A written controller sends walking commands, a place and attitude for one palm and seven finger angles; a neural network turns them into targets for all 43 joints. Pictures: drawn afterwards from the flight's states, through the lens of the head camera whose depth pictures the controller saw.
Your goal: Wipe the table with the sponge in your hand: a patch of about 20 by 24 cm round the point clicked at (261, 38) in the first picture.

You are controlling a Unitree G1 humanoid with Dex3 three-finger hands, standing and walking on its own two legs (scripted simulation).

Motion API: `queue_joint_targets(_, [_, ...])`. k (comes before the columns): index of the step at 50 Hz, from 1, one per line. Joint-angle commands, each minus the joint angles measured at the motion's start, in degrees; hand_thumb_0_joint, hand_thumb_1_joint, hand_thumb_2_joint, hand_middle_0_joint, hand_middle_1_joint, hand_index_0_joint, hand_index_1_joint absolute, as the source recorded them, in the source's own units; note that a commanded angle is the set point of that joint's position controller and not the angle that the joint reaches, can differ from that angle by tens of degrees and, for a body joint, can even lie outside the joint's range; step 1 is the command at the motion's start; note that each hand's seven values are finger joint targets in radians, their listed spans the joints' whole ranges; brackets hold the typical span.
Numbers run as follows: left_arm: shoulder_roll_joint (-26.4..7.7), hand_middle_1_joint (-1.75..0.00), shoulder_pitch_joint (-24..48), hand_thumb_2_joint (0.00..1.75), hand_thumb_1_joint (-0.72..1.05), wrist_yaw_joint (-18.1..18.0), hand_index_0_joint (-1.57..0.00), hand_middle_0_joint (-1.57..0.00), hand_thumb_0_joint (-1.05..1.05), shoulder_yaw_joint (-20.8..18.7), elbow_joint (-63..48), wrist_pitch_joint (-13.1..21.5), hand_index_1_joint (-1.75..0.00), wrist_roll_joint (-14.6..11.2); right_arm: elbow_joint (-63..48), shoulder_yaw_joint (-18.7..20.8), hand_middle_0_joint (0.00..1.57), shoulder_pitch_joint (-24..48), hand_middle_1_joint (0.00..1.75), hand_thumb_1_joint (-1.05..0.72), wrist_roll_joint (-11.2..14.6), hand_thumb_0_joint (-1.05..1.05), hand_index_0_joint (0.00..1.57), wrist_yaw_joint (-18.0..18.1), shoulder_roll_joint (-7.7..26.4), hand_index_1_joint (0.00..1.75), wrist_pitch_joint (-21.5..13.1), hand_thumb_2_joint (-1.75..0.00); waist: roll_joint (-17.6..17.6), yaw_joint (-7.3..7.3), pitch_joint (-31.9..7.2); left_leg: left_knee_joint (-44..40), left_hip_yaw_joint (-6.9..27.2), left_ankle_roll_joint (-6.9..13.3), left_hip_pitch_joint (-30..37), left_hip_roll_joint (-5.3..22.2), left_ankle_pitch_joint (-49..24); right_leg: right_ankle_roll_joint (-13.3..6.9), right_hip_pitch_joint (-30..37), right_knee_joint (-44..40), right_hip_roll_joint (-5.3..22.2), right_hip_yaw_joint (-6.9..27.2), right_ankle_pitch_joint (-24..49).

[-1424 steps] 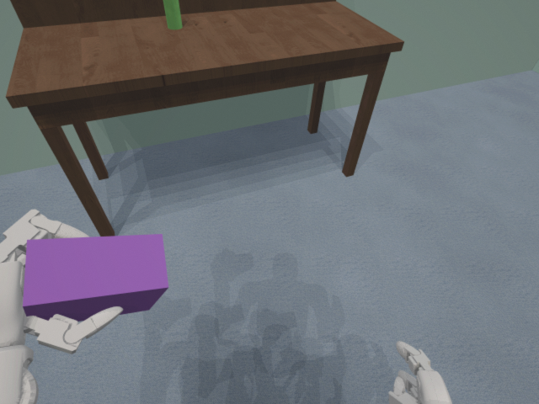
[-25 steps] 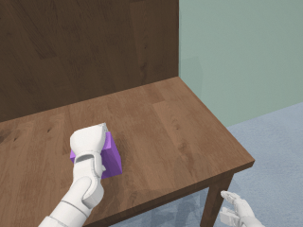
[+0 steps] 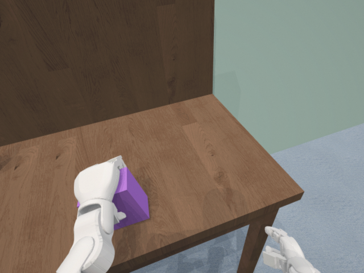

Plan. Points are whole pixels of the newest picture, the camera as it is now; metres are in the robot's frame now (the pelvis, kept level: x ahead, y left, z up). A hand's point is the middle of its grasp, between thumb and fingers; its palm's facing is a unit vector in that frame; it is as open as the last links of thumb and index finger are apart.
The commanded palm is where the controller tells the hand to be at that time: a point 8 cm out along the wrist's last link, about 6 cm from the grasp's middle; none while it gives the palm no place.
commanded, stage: slide back across to the middle lane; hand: left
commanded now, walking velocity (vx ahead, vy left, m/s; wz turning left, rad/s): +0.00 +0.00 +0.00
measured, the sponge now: (120, 205) +0.26 +0.19 +0.03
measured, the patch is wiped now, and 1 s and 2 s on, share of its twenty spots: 1.00 1.00 1.00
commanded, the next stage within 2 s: wipe forward along the middle lane in 0.48 s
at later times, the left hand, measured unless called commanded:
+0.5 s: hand (83, 206) +0.22 +0.25 +0.08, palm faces +0.09 -0.18 -0.98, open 10.4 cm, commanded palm +0.18 +0.25 +0.14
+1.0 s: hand (77, 196) +0.24 +0.28 +0.07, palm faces +0.00 -0.11 -0.99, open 10.4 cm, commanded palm +0.22 +0.28 +0.12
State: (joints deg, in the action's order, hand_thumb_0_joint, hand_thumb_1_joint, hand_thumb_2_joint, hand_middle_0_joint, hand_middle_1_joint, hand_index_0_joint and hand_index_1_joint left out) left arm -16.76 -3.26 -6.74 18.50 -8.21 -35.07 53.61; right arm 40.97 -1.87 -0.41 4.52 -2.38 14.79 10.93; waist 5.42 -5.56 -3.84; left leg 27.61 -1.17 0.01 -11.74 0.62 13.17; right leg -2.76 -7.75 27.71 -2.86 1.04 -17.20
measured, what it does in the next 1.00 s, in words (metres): stands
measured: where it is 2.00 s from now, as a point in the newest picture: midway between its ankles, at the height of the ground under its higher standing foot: outside the picture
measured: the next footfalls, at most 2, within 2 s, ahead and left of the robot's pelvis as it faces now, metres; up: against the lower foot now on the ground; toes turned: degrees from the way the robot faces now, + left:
none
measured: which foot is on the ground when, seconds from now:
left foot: down 0.00-1.00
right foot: down 0.00-1.00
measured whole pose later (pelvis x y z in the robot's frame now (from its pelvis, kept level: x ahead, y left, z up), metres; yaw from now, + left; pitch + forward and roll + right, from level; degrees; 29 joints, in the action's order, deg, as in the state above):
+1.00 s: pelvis -0.02 +0.00 +0.00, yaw +2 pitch -3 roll +0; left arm -22.1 2.8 -1.7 9.2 6.0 -26.3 54.8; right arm 41.2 -2.1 -1.4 3.4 3.5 15.5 3.4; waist 5.8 -5.9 -2.8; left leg 25.4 0.4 0.4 -12.4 0.1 10.4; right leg -2.4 -7.5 24.7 -2.5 -0.3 -14.5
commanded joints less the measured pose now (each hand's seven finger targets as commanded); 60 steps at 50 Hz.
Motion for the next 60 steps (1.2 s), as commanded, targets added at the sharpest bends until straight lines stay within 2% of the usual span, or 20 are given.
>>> queue_joint_targets(1, [-9.9, -1.60, 4.6, 1.30, 0.10, 0.1, -1.20, -1.20, 0.00, -8.3, -9.9, 0.4, -1.60, -0.2, -13.5, 2.2, 0.20, 18.6, 0.30, -0.90, 0.3, 0.00, 0.20, 0.3, 4.9, 0.30, -5.0, -0.90, -5.9, -2.30, -7.1, -1.5, 4.1, 2.4, 5.8, -1.8, -13.4, -1.9, -0.7, -4.9, 0.5, 6.2, 17.9])
queue_joint_targets(4, [-8.1, -1.60, 4.9, 1.30, 0.10, 0.4, -1.20, -1.20, 0.00, -6.6, -11.6, 0.5, -1.60, -0.3, -14.0, 1.9, 0.20, 18.7, 0.30, -0.90, 0.2, 0.00, 0.20, 0.7, 4.5, 0.30, -4.8, -0.90, -6.0, -1.93, -6.5, -2.2, 4.4, 2.5, 5.9, -1.7, -12.1, -1.8, -1.5, -5.7, 0.4, 5.3, 14.1])
queue_joint_targets(11, [-12.7, -1.60, 9.0, 1.30, 0.10, 0.5, -1.20, -1.20, 0.00, -11.2, -10.4, 1.7, -1.60, 0.2, -12.8, 1.8, 0.20, 18.5, 0.30, -0.90, -0.2, 0.00, 0.20, 2.6, 5.1, 0.30, -5.8, -0.90, -4.9, -1.40, -2.7, -3.8, 4.9, 2.4, 6.4, -1.6, -6.9, -2.1, -4.6, -8.7, 0.2, 7.2, 4.9])
queue_joint_targets(12, [-9.8, -1.60, 9.8, 1.30, 0.10, 0.8, -1.20, -1.20, 0.00, -8.3, -10.1, 1.7, -1.60, 0.2, -13.3, 1.7, 0.20, 18.4, 0.30, -0.90, -0.2, 0.00, 0.20, 2.8, 4.7, 0.30, -5.9, -0.90, -5.1, -1.25, -3.1, -3.9, 4.5, 2.7, 6.2, -1.8, -5.8, -1.9, -4.6, -8.9, 0.2, 5.9, 3.6])
queue_joint_targets(13, [-11.1, -1.60, 10.4, 1.30, 0.10, 0.8, -1.20, -1.20, 0.00, -9.5, -8.8, 2.0, -1.60, 0.6, -12.7, 1.6, 0.20, 18.5, 0.30, -0.90, -0.2, 0.00, 0.20, 3.0, 4.7, 0.30, -6.3, -0.90, -5.5, -1.31, -3.2, -4.0, 4.7, 2.6, 6.3, -1.9, -5.6, -2.0, -4.7, -9.0, 0.4, 6.5, 3.4])
queue_joint_targets(16, [-15.1, -1.60, 9.7, 1.30, 0.10, 0.7, -1.20, -1.20, 0.00, -13.8, -8.2, 2.7, -1.60, 0.8, -11.9, 1.8, 0.20, 18.3, 0.30, -0.90, -0.4, 0.00, 0.20, 3.5, 5.4, 0.30, -6.8, -0.90, -3.8, -1.99, -4.5, -4.4, 4.8, 2.4, 6.4, -2.1, -5.5, -2.3, -3.1, -9.0, 0.4, 7.6, 3.6])
queue_joint_targets(18, [-11.9, -1.60, 8.7, 1.30, 0.10, 1.1, -1.20, -1.20, 0.00, -11.2, -7.4, 3.0, -1.60, 0.9, -12.2, 1.6, 0.20, 18.6, 0.30, -0.90, -0.3, 0.00, 0.20, 3.5, 4.8, 0.30, -7.1, -0.90, -5.1, -1.83, -4.8, -4.2, 4.6, 2.4, 6.2, -2.2, -6.1, -2.0, -3.1, -8.9, 0.5, 6.5, 4.2])
queue_joint_targets(21, [-15.5, -1.60, 8.3, 1.30, 0.10, 1.3, -1.20, -1.20, 0.00, -14.8, -7.2, 3.5, -1.60, 0.7, -11.7, 1.8, 0.20, 18.2, 0.30, -0.90, -0.6, 0.00, 0.20, 3.8, 5.4, 0.30, -7.5, -0.90, -5.3, -2.06, -4.6, -4.4, 4.8, 2.4, 6.3, -2.2, -5.4, -2.1, -2.8, -9.6, 0.6, 7.5, 3.1])
queue_joint_targets(24, [-13.3, -1.60, 7.4, 1.30, 0.10, 1.8, -1.20, -1.20, 0.00, -13.2, -5.2, 3.6, -1.60, 0.6, -11.9, 1.5, 0.20, 18.2, 0.30, -0.90, -0.6, 0.00, 0.20, 4.1, 5.2, 0.30, -8.0, -0.90, -5.7, -1.96, -2.8, -4.3, 4.7, 2.4, 5.7, -2.4, -5.3, -1.8, -3.7, -9.9, 0.7, 6.2, 3.3])
queue_joint_targets(26, [-16.8, -1.60, 9.1, 1.30, 0.10, 1.8, -1.20, -1.20, 0.00, -16.1, -6.0, 4.3, -1.60, 1.1, -11.3, 1.7, 0.20, 17.9, 0.30, -0.90, -0.8, 0.00, 0.20, 4.3, 5.7, 0.30, -8.3, -0.90, -4.0, -2.00, -3.1, -4.5, 5.0, 2.3, 6.1, -2.4, -5.3, -2.1, -3.5, -9.8, 0.6, 7.4, 3.3])
queue_joint_targets(29, [-13.9, -1.60, 7.3, 1.30, 0.10, 2.3, -1.20, -1.20, 0.00, -14.0, -5.5, 4.6, -1.60, 0.8, -11.7, 1.5, 0.20, 17.6, 0.30, -0.90, -0.9, 0.00, 0.20, 4.3, 5.4, 0.30, -8.8, -0.90, -4.2, -2.07, -3.7, -4.3, 4.9, 2.5, 6.0, -2.4, -6.3, -1.9, -2.9, -9.4, 0.7, 6.0, 5.3])
queue_joint_targets(31, [-17.0, -1.60, 8.5, 1.30, 0.10, 2.3, -1.20, -1.20, 0.00, -16.5, -3.7, 5.0, -1.60, 1.1, -10.8, 1.6, 0.20, 17.1, 0.30, -0.90, -1.0, 0.00, 0.20, 4.6, 5.9, 0.30, -8.9, -0.90, -4.8, -1.84, -2.7, -4.2, 5.1, 2.4, 6.0, -2.4, -6.3, -2.0, -3.3, -9.8, 0.8, 7.4, 5.5])
queue_joint_targets(39, [-14.0, -1.60, 14.7, 1.30, 0.10, 3.1, -1.20, -1.20, 0.00, -13.3, 4.6, 6.2, -1.60, 2.6, -10.0, 1.5, 0.20, 15.2, 0.30, -0.90, -0.9, 0.00, 0.20, 5.6, 6.0, 0.30, -10.0, -0.90, -5.7, -0.94, -3.3, -4.4, 4.7, 2.5, 5.3, -2.4, -5.7, -1.9, -4.0, -9.5, 0.8, 5.3, 6.5])
queue_joint_targets(41, [-16.7, -1.60, 16.2, 1.30, 0.10, 3.2, -1.20, -1.20, 0.00, -15.7, 4.5, 7.2, -1.60, 2.4, -9.6, 1.7, 0.20, 14.8, 0.30, -0.90, -1.0, 0.00, 0.20, 5.7, 6.4, 0.30, -10.2, -0.90, -5.0, -1.07, -4.5, -4.7, 4.8, 2.3, 5.6, -2.5, -5.8, -2.0, -3.3, -9.3, 0.8, 6.0, 6.9])
queue_joint_targets(43, [-13.5, -1.60, 17.0, 1.30, 0.10, 3.4, -1.20, -1.20, 0.00, -13.3, 5.7, 7.9, -1.60, 1.9, -10.1, 1.6, 0.20, 14.4, 0.30, -0.90, -0.9, 0.00, 0.20, 5.8, 5.9, 0.30, -10.5, -0.90, -7.0, -0.66, -4.8, -4.3, 4.7, 2.5, 5.3, -2.5, -5.9, -1.6, -3.7, -9.1, 0.9, 4.9, 7.4])
queue_joint_targets(46, [-16.8, -1.60, 17.0, 1.30, 0.10, 3.2, -1.20, -1.20, 0.00, -16.6, 7.9, 9.2, -1.60, 1.8, -9.5, 1.9, 0.20, 13.1, 0.30, -0.90, -1.2, 0.00, 0.20, 6.0, 6.7, 0.30, -10.6, -0.90, -7.2, -0.82, -5.3, -4.2, 4.8, 2.4, 5.0, -2.5, -6.4, -1.8, -3.2, -8.9, 0.9, 5.6, 8.8])
queue_joint_targets(47, [-13.7, -1.60, 17.6, 1.30, 0.10, 3.3, -1.20, -1.20, 0.00, -13.8, 8.9, 9.2, -1.60, 1.8, -10.1, 1.8, 0.20, 12.7, 0.30, -0.90, -1.0, 0.00, 0.20, 6.1, 6.4, 0.30, -10.5, -0.90, -6.8, -0.36, -4.7, -4.2, 4.3, 2.6, 4.3, -2.5, -5.9, -1.5, -3.8, -9.0, 1.0, 4.0, 8.2])
queue_joint_targets(51, [-17.6, -1.60, 21.1, 1.30, 0.10, 3.2, -1.20, -1.20, 0.00, -16.7, 13.6, 10.0, -1.60, 2.6, -8.5, 2.0, 0.20, 11.9, 0.30, -0.90, -1.1, 0.00, 0.20, 6.4, 7.2, 0.30, -10.4, -0.90, -8.2, 0.06, -3.0, -4.0, 4.5, 2.3, 3.6, -2.6, -5.0, -1.6, -5.3, -9.5, 1.0, 5.6, 7.7])
queue_joint_targets(52, [-14.7, -1.60, 21.9, 1.30, 0.10, 3.4, -1.20, -1.20, 0.00, -14.0, 14.8, 9.9, -1.60, 2.7, -9.1, 2.0, 0.20, 11.5, 0.30, -0.90, -1.0, 0.00, 0.20, 6.6, 6.9, 0.30, -10.2, -0.90, -8.3, 0.40, -3.1, -3.9, 4.0, 2.5, 3.0, -2.6, -4.4, -1.4, -5.6, -9.4, 1.1, 4.0, 7.0])
queue_joint_targets(60, [-16.4, -1.60, 25.4, 1.30, 0.10, 3.3, -1.20, -1.20, 0.00, -15.4, 19.6, 11.5, -1.60, 2.9, -8.5, 2.3, 0.20, 9.9, 0.30, -0.90, -0.8, 0.00, 0.20, 7.0, 7.2, 0.30, -9.9, -0.90, -9.2, 0.61, -6.2, -2.4, 3.7, 2.5, 2.3, -2.9, -6.3, -1.1, -4.8, -8.0, 1.5, 4.7, 12.0])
